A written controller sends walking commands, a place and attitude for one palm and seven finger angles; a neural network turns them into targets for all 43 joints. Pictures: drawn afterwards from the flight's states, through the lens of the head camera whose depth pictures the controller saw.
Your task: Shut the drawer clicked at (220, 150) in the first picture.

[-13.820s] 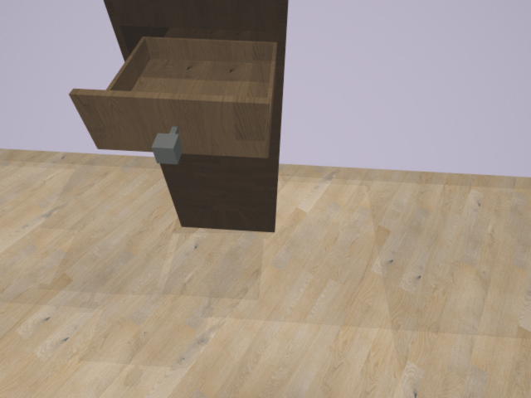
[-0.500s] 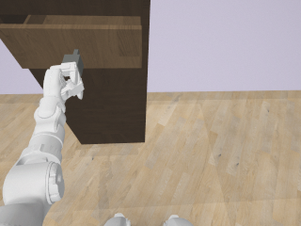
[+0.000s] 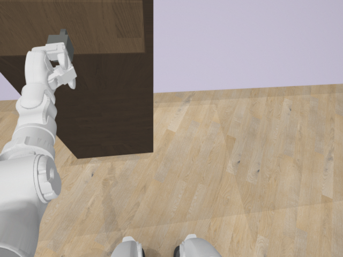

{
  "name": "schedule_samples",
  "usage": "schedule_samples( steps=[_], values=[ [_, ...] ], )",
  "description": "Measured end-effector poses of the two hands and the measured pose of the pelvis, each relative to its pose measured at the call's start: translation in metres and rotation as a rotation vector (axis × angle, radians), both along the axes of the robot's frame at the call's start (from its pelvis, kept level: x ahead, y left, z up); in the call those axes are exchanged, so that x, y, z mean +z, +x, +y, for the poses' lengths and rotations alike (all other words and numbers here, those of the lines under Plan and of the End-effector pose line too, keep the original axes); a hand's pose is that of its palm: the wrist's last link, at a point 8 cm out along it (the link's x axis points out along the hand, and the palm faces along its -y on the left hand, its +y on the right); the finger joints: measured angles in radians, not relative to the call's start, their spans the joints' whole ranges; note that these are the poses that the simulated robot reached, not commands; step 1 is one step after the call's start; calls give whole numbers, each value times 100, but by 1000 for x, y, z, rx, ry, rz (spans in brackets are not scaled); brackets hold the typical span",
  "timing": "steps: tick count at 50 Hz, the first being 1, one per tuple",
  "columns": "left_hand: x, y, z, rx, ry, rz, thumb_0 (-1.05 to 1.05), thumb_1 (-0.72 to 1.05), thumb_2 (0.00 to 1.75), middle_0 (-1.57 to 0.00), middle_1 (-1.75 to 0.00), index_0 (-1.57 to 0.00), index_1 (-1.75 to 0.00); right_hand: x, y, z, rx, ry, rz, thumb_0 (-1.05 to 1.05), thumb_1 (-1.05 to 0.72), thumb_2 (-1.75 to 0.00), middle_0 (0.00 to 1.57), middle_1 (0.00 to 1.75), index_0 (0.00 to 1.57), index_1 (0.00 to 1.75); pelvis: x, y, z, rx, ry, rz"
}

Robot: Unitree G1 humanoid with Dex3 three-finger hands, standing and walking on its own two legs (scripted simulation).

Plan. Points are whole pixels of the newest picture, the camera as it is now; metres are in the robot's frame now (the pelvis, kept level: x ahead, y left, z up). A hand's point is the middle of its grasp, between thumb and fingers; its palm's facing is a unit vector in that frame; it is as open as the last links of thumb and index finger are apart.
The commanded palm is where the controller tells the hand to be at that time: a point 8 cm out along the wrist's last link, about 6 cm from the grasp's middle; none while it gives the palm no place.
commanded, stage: push the drawer shut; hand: left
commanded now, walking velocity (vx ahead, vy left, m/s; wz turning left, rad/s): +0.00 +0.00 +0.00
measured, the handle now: (62, 42) +0.61 +0.21 +0.10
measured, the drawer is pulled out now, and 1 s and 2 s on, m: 0.00 0.00 0.00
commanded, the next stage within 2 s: pull the fist back off the drawer in 0.20 s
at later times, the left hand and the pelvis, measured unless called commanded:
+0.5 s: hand (67, 69) +0.52 +0.19 +0.10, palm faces +0.04 -1.00 -0.04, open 2.9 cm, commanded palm +0.53 +0.22 +0.10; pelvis -0.01 +0.01 -0.01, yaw +1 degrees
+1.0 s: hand (71, 74) +0.51 +0.18 +0.10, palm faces +0.06 -1.00 -0.01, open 3.1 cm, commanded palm +0.47 +0.23 +0.10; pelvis +0.02 +0.01 +0.01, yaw -2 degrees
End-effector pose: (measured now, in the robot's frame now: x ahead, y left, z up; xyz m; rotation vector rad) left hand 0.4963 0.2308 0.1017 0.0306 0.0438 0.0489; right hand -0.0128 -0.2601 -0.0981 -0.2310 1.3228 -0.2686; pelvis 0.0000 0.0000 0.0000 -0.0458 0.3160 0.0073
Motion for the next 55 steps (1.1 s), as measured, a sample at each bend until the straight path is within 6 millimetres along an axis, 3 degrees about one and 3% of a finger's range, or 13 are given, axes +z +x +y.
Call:
schedule_samples(
  steps=[15,36,45,55],
  values=[
    [-2,5,10,1,8,3,-3,67,99,-140,-160,-141,-160,2,-22,1,15,-24,66,0,-91,-90,20,30,20,30,-5,-7,2,21,-16,32],
    [-5,4,11,-5,-3,-2,-5,69,96,-140,-160,-140,-160,3,-26,11,19,-16,46,0,-91,-90,20,30,20,30,-6,-12,10,10,-18,32],
    [-5,-2,0,0,-19,-33,-1,82,92,-140,-160,-140,-160,3,-6,19,-19,24,15,0,-91,-90,20,30,20,30,1,5,14,-18,-8,7],
    [-2,-23,10,26,-19,-46,1,89,90,-140,-160,-139,-160,5,47,20,-26,53,-89,1,-91,-90,20,30,20,30,10,26,13,-34,4,-42]
  ],
)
